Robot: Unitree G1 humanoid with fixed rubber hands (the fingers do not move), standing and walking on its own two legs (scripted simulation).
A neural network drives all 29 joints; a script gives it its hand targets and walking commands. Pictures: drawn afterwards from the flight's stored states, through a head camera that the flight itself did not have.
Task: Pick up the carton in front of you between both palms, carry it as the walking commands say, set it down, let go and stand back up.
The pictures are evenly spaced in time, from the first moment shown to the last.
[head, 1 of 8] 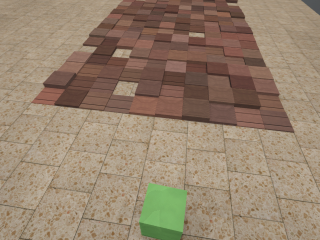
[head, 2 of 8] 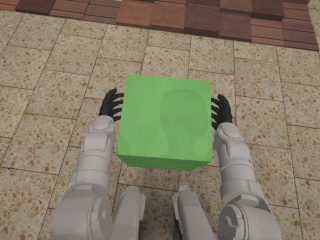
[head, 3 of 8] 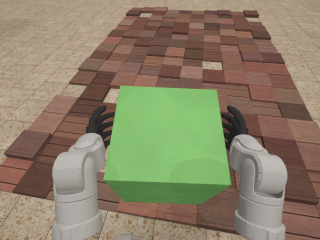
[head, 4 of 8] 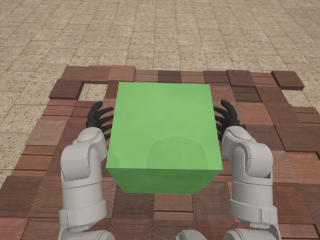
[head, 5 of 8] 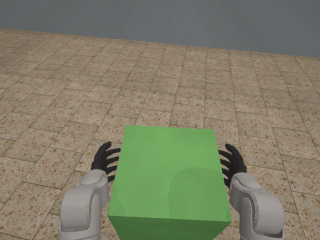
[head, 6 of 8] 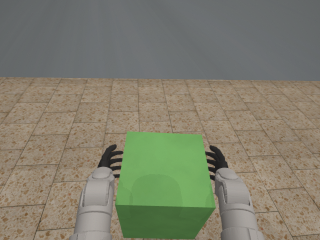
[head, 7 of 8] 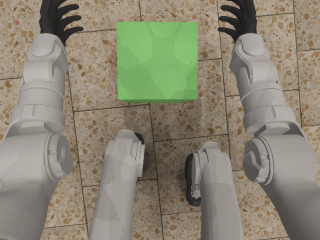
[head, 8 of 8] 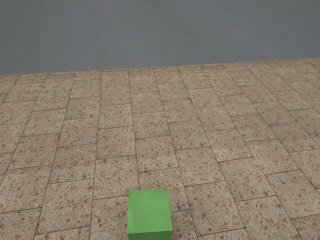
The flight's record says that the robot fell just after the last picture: no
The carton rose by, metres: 0.78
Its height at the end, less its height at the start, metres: +0.00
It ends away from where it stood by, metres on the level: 6.69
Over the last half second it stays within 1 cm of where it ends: yes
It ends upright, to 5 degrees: yes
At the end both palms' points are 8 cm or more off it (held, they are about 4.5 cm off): yes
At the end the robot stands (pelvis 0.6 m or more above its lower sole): yes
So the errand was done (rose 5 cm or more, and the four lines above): yes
